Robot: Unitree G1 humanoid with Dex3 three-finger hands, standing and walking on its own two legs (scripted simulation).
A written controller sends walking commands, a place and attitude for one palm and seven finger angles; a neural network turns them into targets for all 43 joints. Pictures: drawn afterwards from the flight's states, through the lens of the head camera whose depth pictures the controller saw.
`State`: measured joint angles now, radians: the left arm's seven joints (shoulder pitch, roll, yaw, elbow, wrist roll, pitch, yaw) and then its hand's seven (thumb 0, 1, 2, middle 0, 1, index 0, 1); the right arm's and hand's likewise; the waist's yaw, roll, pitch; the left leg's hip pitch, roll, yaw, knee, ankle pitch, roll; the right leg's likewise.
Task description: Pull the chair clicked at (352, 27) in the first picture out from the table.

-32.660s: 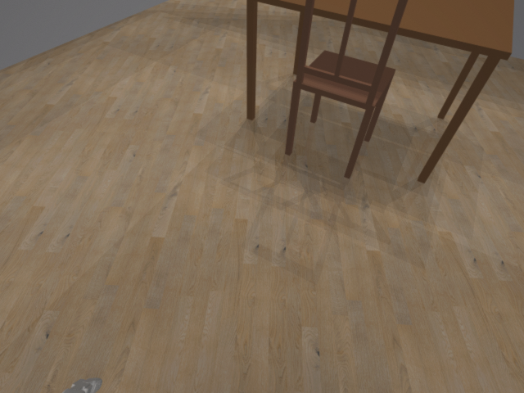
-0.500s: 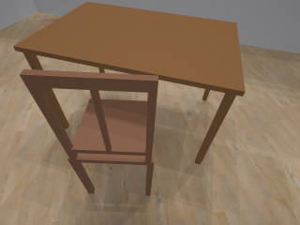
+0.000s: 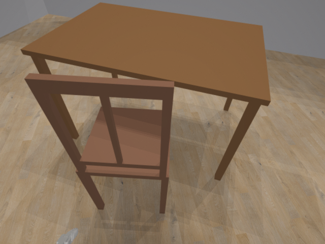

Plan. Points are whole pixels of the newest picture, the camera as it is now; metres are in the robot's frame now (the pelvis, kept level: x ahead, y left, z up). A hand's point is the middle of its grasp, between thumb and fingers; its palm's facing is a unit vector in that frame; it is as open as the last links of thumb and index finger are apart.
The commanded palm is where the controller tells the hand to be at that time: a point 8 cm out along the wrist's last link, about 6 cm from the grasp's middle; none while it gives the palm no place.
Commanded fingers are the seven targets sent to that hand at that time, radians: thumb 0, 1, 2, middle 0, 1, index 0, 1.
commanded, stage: raise the hand toward the chair's back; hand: left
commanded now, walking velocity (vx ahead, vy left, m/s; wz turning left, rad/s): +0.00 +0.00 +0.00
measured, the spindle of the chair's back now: (113, 134) +0.46 +0.19 -0.04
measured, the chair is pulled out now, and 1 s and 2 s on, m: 0.19 0.19 0.19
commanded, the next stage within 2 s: aim the fingers beside a spindle in 1.98 s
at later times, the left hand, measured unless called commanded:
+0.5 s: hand (98, 238) +0.15 +0.16 -0.05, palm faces +0.03 -1.00 -0.08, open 11.0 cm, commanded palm +0.14 +0.22 -0.05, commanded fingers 0.00 0.15 0.58 -0.13 -0.18 -0.13 -0.18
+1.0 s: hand (93, 222) +0.19 +0.18 -0.05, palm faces +0.00 -1.00 -0.04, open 15.2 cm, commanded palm +0.17 +0.24 -0.04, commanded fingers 0.00 -0.43 0.33 -0.07 -0.09 -0.07 -0.09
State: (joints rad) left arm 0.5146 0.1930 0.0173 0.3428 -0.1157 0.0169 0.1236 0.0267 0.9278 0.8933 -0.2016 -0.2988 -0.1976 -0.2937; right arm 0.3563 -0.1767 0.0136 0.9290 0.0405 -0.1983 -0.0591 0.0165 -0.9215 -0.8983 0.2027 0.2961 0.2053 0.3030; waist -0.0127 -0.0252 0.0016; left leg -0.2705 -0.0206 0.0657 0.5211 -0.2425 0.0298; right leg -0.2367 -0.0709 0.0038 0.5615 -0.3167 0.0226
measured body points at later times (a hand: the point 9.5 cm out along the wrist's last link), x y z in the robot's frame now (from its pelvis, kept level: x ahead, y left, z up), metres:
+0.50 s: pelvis -0.03 -0.05 -0.11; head +0.04 -0.04 +0.33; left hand +0.15 +0.21 -0.05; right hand +0.21 -0.26 -0.17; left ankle +0.02 +0.10 -0.73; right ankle -0.01 -0.15 -0.73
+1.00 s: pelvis -0.03 -0.02 -0.09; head +0.04 -0.01 +0.35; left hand +0.18 +0.23 -0.04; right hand +0.15 -0.27 -0.16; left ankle +0.02 +0.10 -0.73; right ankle -0.01 -0.15 -0.73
